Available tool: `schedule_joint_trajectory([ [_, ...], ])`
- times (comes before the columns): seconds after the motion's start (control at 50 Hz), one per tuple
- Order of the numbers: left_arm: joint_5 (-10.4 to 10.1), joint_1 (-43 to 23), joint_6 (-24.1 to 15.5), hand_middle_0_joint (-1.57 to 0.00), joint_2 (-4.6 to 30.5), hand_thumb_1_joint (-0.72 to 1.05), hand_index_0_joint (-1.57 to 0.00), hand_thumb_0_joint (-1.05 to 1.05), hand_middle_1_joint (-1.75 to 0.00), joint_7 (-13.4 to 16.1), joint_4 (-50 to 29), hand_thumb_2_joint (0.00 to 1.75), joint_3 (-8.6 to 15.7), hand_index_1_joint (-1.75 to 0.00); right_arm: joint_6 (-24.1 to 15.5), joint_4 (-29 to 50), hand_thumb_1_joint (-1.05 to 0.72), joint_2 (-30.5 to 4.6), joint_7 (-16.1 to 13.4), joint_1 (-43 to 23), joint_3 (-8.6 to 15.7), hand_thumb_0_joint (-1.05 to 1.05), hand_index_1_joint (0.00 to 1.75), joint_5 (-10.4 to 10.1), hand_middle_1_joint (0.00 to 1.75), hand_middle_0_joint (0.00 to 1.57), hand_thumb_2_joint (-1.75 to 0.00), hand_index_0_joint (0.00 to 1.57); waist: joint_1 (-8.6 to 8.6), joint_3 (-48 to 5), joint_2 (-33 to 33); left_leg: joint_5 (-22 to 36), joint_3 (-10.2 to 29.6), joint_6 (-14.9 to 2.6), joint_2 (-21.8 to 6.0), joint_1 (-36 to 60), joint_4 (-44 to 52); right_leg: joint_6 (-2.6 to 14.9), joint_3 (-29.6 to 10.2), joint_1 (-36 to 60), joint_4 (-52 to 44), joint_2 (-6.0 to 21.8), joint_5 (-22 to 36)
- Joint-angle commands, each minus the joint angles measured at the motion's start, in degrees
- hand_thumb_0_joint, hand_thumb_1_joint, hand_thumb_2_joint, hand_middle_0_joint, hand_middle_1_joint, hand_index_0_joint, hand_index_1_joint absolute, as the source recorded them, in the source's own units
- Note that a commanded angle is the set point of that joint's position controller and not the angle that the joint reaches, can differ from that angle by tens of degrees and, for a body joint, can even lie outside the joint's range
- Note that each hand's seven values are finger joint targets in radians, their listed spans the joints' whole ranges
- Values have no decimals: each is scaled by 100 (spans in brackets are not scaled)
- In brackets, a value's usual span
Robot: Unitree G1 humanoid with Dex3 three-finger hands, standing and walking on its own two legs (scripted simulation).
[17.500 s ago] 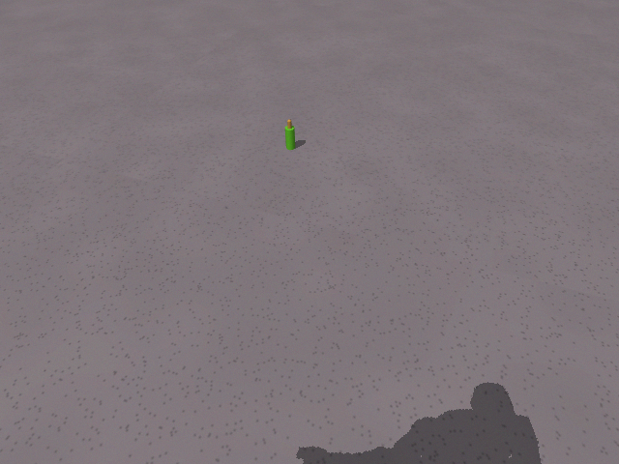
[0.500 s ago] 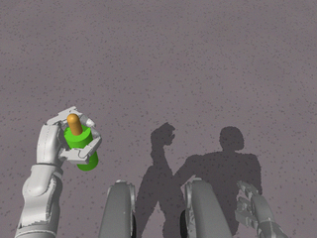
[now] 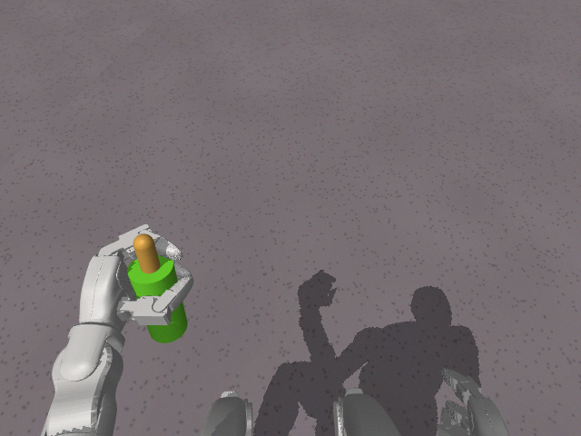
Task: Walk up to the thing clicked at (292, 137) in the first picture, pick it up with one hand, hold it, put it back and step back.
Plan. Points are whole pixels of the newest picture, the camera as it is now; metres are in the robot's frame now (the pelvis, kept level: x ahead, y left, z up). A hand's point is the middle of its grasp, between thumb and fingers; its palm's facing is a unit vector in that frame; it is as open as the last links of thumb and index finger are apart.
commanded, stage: lift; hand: left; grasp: from the side
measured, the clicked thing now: (156, 287) +0.33 +0.18 +0.02
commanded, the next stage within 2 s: hold in 0.72 s
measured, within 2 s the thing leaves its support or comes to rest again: neither
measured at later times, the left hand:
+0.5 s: hand (153, 252) +0.34 +0.16 +0.10, palm faces -0.07 -1.00 -0.01, open 6.6 cm
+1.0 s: hand (156, 232) +0.35 +0.16 +0.12, palm faces -0.08 -1.00 +0.01, open 6.6 cm
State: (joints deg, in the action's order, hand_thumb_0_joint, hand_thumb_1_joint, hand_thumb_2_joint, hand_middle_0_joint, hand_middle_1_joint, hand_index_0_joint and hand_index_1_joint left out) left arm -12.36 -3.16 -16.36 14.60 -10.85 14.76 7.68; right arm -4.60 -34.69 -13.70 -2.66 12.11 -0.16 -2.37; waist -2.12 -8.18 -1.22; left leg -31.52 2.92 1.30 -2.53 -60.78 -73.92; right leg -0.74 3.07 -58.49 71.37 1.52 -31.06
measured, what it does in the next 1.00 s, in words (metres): rises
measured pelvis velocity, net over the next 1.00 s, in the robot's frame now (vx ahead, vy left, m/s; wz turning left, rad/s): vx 0.03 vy -0.01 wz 0.00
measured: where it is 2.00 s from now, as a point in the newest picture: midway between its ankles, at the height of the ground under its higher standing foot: outside the picture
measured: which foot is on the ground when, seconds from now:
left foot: down 0.00-1.00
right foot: down 0.00-1.00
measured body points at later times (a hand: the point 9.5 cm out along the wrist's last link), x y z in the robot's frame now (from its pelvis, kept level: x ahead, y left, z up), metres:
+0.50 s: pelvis +0.01 +0.00 +0.05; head +0.07 +0.00 +0.50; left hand +0.33 +0.22 +0.10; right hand +0.15 -0.25 -0.05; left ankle +0.04 +0.13 -0.62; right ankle +0.03 -0.13 -0.62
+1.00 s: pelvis +0.03 -0.01 +0.07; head +0.07 -0.01 +0.52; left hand +0.35 +0.21 +0.12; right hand +0.16 -0.26 -0.04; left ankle +0.04 +0.13 -0.62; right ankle +0.03 -0.13 -0.62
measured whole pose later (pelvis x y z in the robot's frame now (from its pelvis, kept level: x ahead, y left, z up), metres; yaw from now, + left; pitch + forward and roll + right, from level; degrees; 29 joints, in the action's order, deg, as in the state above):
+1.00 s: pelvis +0.03 -0.01 +0.07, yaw +0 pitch +8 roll -1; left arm -13.1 -7.0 -19.0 12.8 -15.7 25.8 9.0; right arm -2.7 -37.3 -13.2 -4.3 13.4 -0.5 -1.2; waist -1.5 -3.0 -0.8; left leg -25.0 0.9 1.7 -2.8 -33.9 -51.1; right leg -0.4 2.1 -32.8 49.8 1.1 -24.7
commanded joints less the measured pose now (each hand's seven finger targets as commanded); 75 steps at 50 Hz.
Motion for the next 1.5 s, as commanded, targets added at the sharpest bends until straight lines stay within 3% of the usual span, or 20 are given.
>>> schedule_joint_trajectory([
  [0.0, -148, -1400, -552, -128, 816, 49, -130, 0, -138, 59, -1410, 127, 425, -137, -236, 632, -87, -740, -61, 30, 272, 0, 30, 11, 30, 20, -89, 20, 37, -1902, -251, 1195, -65, -158, 207, 1826, 1393, 157, -110, 1343, -1291, -176, 1402],
  [0.02, -119, -1344, -540, -130, 620, 49, -131, 0, -139, 42, -1183, 128, 203, -138, -237, 620, -87, -740, -63, 20, 253, 0, 30, 22, 30, 20, -89, 20, -46, -1806, -218, 1262, -54, -152, 195, 1895, 1458, 159, -90, 1346, -1336, -184, 1466],
  [0.04, -128, -1556, -576, -130, 792, 48, -132, 0, -140, 57, -1406, 129, 370, -139, -234, 623, -87, -759, -72, 59, 284, 0, 30, 22, 30, 20, -89, 20, 18, -1867, -189, 1312, -74, -159, 198, 1966, 1471, 148, -113, 1448, -1409, -175, 1524],
  [0.14, -149, -1461, -531, -131, 633, 46, -132, 0, -141, -51, -1024, 128, 206, -140, -251, 584, -87, -764, -93, 51, 268, 0, 30, 29, 30, 20, -89, 20, -11, -1593, -113, 1382, -69, -145, 181, 2261, 1826, 150, -65, 1732, -1705, -208, 1579],
  [0.18, -121, -1633, -562, -130, 885, 44, -131, 0, -141, -24, -1228, 129, 401, -141, -221, 548, -87, -744, -98, 95, 271, 0, 30, 37, 30, 20, -89, 20, 91, -1652, -185, 1511, -101, -134, 188, 2390, 1932, 149, -82, 1982, -1794, -191, 1682],
  [0.28, -175, -1603, -573, -129, 606, 46, -130, 0, -141, -94, -778, 130, 291, -140, -220, 574, -86, -710, -94, 12, 239, 0, 30, 41, 30, 20, -89, 20, 16, -1278, -97, 1187, -99, -128, 167, 2567, 2290, 151, -48, 2057, -2071, -217, 1382],
  [0.3, -200, -1832, -611, -128, 799, 50, -130, 0, -141, -101, -961, 131, 446, -140, -222, 512, -86, -741, -96, 53, 258, 0, 30, 38, 30, 20, -89, 20, 78, -1392, -209, 1257, -92, -116, 162, 2663, 2330, 164, -50, 2121, -2068, -206, 1434],
  [0.46, -216, -1811, -640, -127, 627, 49, -128, 0, -141, -329, -707, 131, 213, -140, -187, 504, -86, -715, -142, -4, 226, 0, 30, 62, 30, 20, -89, 20, 24, -1264, -112, 1647, -211, -138, 189, 2919, 2492, 143, -127, 2604, -2393, -194, 1858],
  [0.54, -214, -1923, -686, -126, 900, 50, -127, 0, -139, -354, -778, 131, 475, -139, -149, 442, -86, -727, -167, 78, 234, 0, 30, 70, 30, 20, -89, 20, 90, -1380, -79, 1868, -224, -132, 188, 3111, 2591, 139, -127, 2884, -2484, -183, 2070],
  [0.7, -237, -1793, -684, -128, 607, 49, -129, 0, -143, -449, -276, 134, 333, -142, -107, 406, -86, -717, -196, 26, 230, 0, 30, 97, 30, 20, -89, 20, 9, -1158, -21, 2111, -305, -140, 194, 3279, 2692, 116, -171, 3063, -2660, -180, 2396],
  [0.78, -227, -1937, -719, -127, 776, 52, -129, 0, -142, -482, -404, 134, 461, -142, -63, 371, -85, -741, -209, 60, 256, 0, 30, 102, 30, 20, -89, 20, 74, -1216, -129, 2263, -281, -121, 183, 3471, 2801, 142, -138, 3141, -2688, -185, 2481],
  [0.86, -236, -1821, -716, -127, 661, 46, -129, 0, -139, -484, -212, 122, 455, -137, -28, 389, -87, -730, -216, 41, 249, 0, 30, 122, 30, 20, -89, 20, 64, -1230, -83, 2423, -307, -126, 186, 3576, 2838, 132, -148, 3272, -2756, -191, 2635],
  [0.92, -252, -1876, -722, -127, 550, 48, -129, 0, -139, -478, -236, 123, 385, -137, -24, 440, -87, -737, -213, -32, 251, 0, 30, 122, 30, 20, -89, 20, 78, -1069, 19, 2280, -292, -124, 178, 3550, 2943, 129, -121, 3288, -2835, -199, 2486],
  [0.98, -216, -2175, -818, -127, 869, 44, -129, 0, -139, -424, -615, 122, 584, -138, -10, 426, -88, -724, -232, -22, 262, 0, 30, 116, 30, 20, -89, 20, 142, -1175, -127, 2346, -309, -119, 194, 3668, 2973, 124, -145, 3408, -2870, -176, 2545],
  [1.0, -213, -1833, -777, -127, 666, 44, -129, 0, -138, -442, -229, 121, 468, -137, -10, 451, -88, -730, -229, -51, 250, 0, 30, 115, 30, 20, -89, 20, 87, -1068, 64, 2337, -315, -134, 184, 3676, 3002, 114, -144, 3427, -2895, -183, 2555],
  [1.16, -163, -1873, -704, -126, 587, 44, -127, 0, -138, -427, -330, 121, 326, -136, 12, 383, -88, -702, -244, -59, 258, 0, 30, 126, 30, 20, -89, 20, 42, -990, 48, 2388, -333, -151, 193, 3792, 3096, 92, -147, 3547, -3035, -166, 2672],
  [1.34, -165, -1986, -743, -126, 784, 47, -128, 0, -140, -430, -544, 123, 500, -138, 30, 416, -87, -715, -240, -97, 260, 0, 30, 111, 30, 20, -89, 20, 129, -980, -114, 2500, -323, -120, 184, 4022, 3298, 136, -103, 3683, -3107, -182, 2643],
  [1.42, -215, -1960, -703, -126, 465, 46, -128, 0, -139, -429, -335, 121, 299, -137, -5, 419, -88, -678, -223, -174, 237, 0, 30, 107, 30, 20, -89, 20, 61, -713, 52, 2112, -324, -135, 198, 3915, 3383, 113, -105, 3621, -3235, -183, 2330],
  [1.44, -194, -2128, -723, -124, 703, 46, -126, 0, -137, -399, -469, 121, 484, -135, 2, 371, -87, -688, -226, -144, 256, 0, 30, 115, 30, 20, -89, 20, 105, -790, -46, 2111, -326, -134, 196, 3881, 3384, 124, -104, 3636, -3232, -178, 2340],
  [1.48, -163, -2064, -690, -125, 595, 46, -127, 0, -138, -437, -103, 122, 367, -137, 3, 400, -87, -695, -233, -214, 245, 0, 30, 120, 30, 20, -89, 20, 18, -624, 109, 1993, -365, -170, 206, 3844, 3377, 88, -138, 3557, -3321, -159, 2287],
])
